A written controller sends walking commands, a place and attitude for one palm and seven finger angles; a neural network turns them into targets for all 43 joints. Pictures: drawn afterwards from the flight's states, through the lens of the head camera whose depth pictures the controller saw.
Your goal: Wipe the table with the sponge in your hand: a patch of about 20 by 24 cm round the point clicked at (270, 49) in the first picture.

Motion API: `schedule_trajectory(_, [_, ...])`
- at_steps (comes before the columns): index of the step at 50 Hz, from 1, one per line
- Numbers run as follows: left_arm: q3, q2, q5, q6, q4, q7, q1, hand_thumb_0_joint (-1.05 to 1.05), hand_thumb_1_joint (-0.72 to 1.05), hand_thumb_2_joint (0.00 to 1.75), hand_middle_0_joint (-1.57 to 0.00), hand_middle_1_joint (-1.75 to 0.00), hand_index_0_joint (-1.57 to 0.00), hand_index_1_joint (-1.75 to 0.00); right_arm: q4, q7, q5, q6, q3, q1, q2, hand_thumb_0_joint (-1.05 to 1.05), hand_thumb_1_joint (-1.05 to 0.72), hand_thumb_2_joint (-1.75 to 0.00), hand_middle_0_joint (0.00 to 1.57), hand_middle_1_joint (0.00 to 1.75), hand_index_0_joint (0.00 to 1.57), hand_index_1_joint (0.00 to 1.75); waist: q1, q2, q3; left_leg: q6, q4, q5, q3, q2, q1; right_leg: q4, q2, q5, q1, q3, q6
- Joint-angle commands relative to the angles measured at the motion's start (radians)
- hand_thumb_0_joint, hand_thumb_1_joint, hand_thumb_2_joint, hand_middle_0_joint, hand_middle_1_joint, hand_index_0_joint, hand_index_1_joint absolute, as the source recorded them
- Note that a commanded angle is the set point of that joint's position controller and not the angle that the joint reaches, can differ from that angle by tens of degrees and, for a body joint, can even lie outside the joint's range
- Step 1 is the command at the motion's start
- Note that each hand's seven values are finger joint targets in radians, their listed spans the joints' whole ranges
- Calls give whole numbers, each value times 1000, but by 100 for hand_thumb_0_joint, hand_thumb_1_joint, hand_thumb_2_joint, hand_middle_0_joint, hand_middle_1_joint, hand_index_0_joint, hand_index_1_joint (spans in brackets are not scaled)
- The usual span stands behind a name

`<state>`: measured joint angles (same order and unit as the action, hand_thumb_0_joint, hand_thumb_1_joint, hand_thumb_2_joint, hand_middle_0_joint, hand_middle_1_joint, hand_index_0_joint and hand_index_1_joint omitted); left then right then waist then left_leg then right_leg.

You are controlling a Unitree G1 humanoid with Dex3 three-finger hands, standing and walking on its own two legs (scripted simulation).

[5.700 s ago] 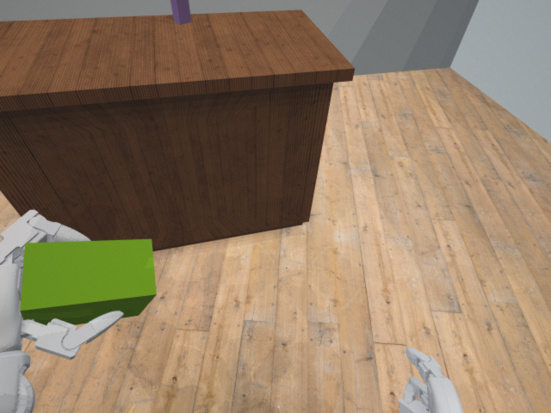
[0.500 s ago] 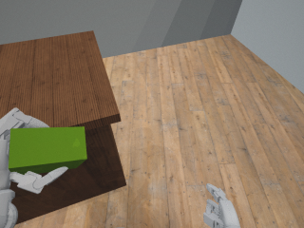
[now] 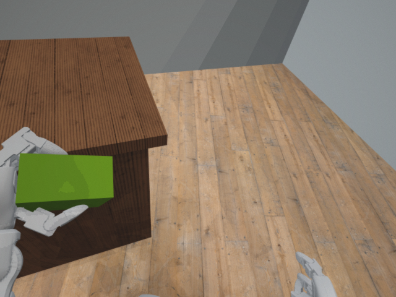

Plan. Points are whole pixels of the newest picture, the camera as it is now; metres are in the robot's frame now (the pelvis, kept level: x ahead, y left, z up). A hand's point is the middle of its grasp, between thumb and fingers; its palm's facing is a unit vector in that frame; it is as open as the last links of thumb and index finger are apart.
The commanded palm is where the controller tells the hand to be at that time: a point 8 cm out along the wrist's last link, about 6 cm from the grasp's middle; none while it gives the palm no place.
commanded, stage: come to a stop and stand still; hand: left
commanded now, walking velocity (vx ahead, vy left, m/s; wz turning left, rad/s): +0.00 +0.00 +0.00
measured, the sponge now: (79, 184) +0.24 +0.23 +0.14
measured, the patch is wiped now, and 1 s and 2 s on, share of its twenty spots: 0.00 0.00 0.00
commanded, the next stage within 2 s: look again from close up in 0.98 s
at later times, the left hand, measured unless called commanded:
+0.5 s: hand out of the picture +0.20 +0.32 +0.17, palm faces +0.44 -0.82 -0.36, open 10.5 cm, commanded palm +0.15 +0.34 +0.18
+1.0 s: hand (0, 172) +0.22 +0.33 +0.16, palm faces +0.37 -0.84 -0.40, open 10.5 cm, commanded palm +0.17 +0.36 +0.18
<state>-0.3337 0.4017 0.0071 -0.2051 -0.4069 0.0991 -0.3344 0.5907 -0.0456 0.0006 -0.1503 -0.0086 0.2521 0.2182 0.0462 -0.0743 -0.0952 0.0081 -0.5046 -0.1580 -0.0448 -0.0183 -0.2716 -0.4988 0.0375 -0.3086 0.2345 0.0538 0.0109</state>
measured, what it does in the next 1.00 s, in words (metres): steps on the spot: right foot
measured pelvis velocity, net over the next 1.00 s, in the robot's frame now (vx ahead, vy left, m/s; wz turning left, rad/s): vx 0.02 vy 0.07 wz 0.02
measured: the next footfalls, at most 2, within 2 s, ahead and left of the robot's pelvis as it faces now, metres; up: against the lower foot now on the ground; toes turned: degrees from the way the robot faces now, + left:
right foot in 0.50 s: +0.00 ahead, -0.03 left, +0.00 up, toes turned +1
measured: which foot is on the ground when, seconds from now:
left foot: down 0.00-1.00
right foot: down 0.00-0.28, up 0.30-0.48, down 0.50-1.00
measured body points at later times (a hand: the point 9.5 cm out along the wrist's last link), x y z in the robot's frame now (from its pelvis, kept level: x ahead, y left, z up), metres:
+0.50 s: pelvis +0.00 +0.06 +0.00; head +0.01 +0.09 +0.45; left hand +0.17 +0.36 +0.19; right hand +0.18 -0.14 -0.07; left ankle +0.08 +0.12 -0.74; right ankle -0.04 -0.03 -0.73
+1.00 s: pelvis +0.02 +0.07 +0.01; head +0.04 +0.09 +0.45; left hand +0.20 +0.37 +0.18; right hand +0.20 -0.14 -0.07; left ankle +0.08 +0.12 -0.74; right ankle -0.04 -0.03 -0.74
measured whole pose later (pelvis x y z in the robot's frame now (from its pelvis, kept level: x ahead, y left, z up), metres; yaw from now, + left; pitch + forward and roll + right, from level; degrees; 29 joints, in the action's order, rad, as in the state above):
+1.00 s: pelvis +0.02 +0.07 +0.01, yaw +1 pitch +1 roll -1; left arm -0.35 0.39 0.05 -0.19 -0.48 0.10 -0.47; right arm 0.58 -0.03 0.01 -0.09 -0.04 0.20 0.20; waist 0.02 -0.02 -0.02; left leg 0.10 -0.36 -0.08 0.02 0.09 -0.29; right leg -0.34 0.06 -0.28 0.08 0.01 0.04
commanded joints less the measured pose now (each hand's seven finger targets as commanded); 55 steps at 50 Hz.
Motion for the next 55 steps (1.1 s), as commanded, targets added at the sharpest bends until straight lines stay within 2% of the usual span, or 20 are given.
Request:
schedule_trajectory(1, [-98,134,11,-106,-289,13,157,0,10,130,-120,-160,-120,-160,-175,18,-7,-81,40,-132,109,0,-90,-90,20,30,20,30,-9,351,144,56,287,-438,-108,-82,-209,-41,5,-24,-229,-44,-11])
schedule_trajectory(5, [-110,109,19,-91,-212,-10,-41,0,10,130,-120,-160,-120,-160,-182,37,1,-68,42,-127,101,0,-90,-90,20,30,20,30,3,147,134,23,212,-446,-36,-16,-230,91,-11,-161,-198,-88,2])
schedule_trajectory(9, [-119,131,22,-74,-232,-17,32,0,10,130,-120,-160,-120,-160,-142,29,9,-31,39,-90,91,0,-90,-90,20,30,20,30,-32,-63,87,-31,-120,-253,69,86,59,312,-123,-422,228,-199,51])
schedule_trajectory(10, [-135,149,25,-72,-266,-14,80,0,10,130,-120,-160,-120,-160,-131,26,13,-25,38,-100,93,0,-90,-90,20,30,20,30,-44,-23,96,-31,-120,-211,58,78,144,301,-116,-406,294,-186,49])
schedule_trajectory(12, [-137,153,24,-72,-289,-10,154,0,10,130,-120,-160,-120,-160,-120,21,14,-22,31,-104,85,0,-90,-90,20,30,20,30,-57,75,135,-20,56,-266,-20,33,126,141,-43,-273,189,-83,-2])
schedule_trajectory(15, [-158,167,17,-74,-331,-3,217,0,10,130,-120,-160,-120,-160,-147,11,4,-49,32,-160,88,0,-90,-90,20,30,20,30,-20,374,141,40,458,-705,-299,-157,-175,-314,76,-130,-75,-28,-37])
schedule_trajectory(18, [-101,103,7,-74,-319,-5,142,0,10,130,-120,-160,-120,-160,-147,35,3,-60,46,-134,90,0,-90,-90,20,30,20,30,-25,327,165,30,442,-565,-238,-144,-77,-282,59,-124,-50,-28,-10])
schedule_trajectory(20, [-93,103,7,-80,-369,4,85,0,10,130,-120,-160,-120,-160,-153,42,6,-72,43,-137,86,0,-90,-90,20,30,20,30,-17,295,213,35,390,-421,-180,-127,46,-102,47,-115,-63,-8,3])
schedule_trajectory(23, [-101,128,12,-67,-384,15,-8,0,10,130,-120,-160,-120,-160,-154,47,19,-65,33,-137,85,0,-90,-90,20,30,20,30,-13,243,238,-22,315,-264,-132,-74,71,202,23,-16,-188,-16,29])
schedule_trajectory(25, [-119,137,19,-49,-318,18,-44,0,10,130,-120,-160,-120,-160,-150,46,26,-39,31,-135,90,0,-90,-90,20,30,20,30,-19,185,201,-56,193,-141,-63,-16,20,287,-54,9,-184,-113,51])
schedule_trajectory(27, [-149,156,36,-44,-285,27,4,0,10,130,-120,-160,-120,-160,-142,41,34,-23,19,-145,93,0,-90,-90,20,30,20,30,-24,177,196,-78,130,18,-44,-9,117,281,-108,84,-75,-150,80])
schedule_trajectory(28, [-117,126,37,-37,-234,23,9,0,10,130,-120,-160,-120,-160,-134,33,23,-27,23,-149,99,0,-90,-90,20,30,20,30,-24,68,212,-52,129,-9,-58,-16,161,273,-94,16,-23,-136,60])
schedule_trajectory(30, [-135,127,47,-17,-177,21,-21,0,10,130,-120,-160,-120,-160,-137,19,7,-16,31,-144,108,0,-90,-90,20,30,20,30,-25,1,199,-13,117,64,-46,-21,196,262,-76,75,10,-123,30])
schedule_trajectory(33, [-117,130,52,-28,-214,15,21,0,10,130,-120,-160,-120,-160,-144,6,-4,-5,27,-145,113,0,-90,-90,20,30,20,30,-33,104,233,-7,171,104,-77,-42,259,205,-48,108,11,-93,10])
schedule_trajectory(37, [-88,131,44,-36,-294,23,46,0,10,130,-120,-160,-120,-160,-165,-4,7,-11,19,-160,112,0,-90,-90,20,30,20,30,-15,249,212,-52,393,-205,-232,-114,178,109,7,-31,-24,-69,22])
schedule_trajectory(40, [-102,148,36,-31,-328,32,38,0,10,130,-120,-160,-120,-160,-179,-6,15,-8,21,-152,105,0,-90,-90,20,30,20,30,-11,209,199,-70,385,-261,-164,-82,70,174,-9,-17,-118,-66,36])
schedule_trajectory(44, [-137,149,45,-42,-289,30,-67,0,10,130,-120,-160,-120,-160,-177,3,14,-2,27,-141,105,0,-90,-90,20,30,20,30,-20,125,240,-49,208,-7,-57,-23,143,252,-64,61,-94,-98,49])
schedule_trajectory(48, [-141,142,56,-50,-255,25,-77,0,10,130,-120,-160,-120,-160,-161,2,2,10,29,-118,116,0,-90,-90,20,30,20,30,-34,142,291,-26,146,264,-56,-36,264,196,-58,195,-40,-74,19])
schedule_trajectory(51, [-106,126,59,-48,-251,22,-49,0,10,130,-120,-160,-120,-160,-160,-4,0,13,26,-126,122,0,-90,-90,20,30,20,30,-34,189,265,-41,218,202,-124,-78,278,160,-26,110,-4,-66,10])
schedule_trajectory(55, [-103,139,51,-47,-277,28,-3,0,10,130,-120,-160,-120,-160,-165,-13,5,14,21,-141,115,0,-90,-90,20,30,20,30,-22,183,216,-50,314,-76,-160,-87,138,181,-28,31,-73,-74,26])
